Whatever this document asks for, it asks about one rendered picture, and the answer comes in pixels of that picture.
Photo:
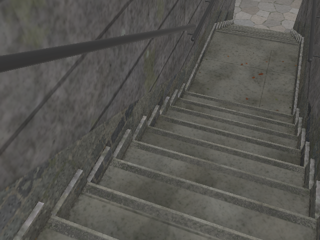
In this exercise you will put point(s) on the stairs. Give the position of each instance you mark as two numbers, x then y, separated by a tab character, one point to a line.
260	32
209	169

